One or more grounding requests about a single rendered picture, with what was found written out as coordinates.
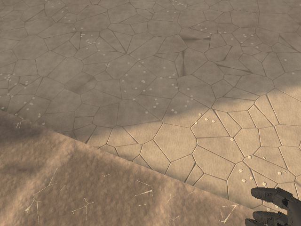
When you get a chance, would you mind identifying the robot right hand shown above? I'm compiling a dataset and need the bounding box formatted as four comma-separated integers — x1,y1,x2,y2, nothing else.
245,187,301,226

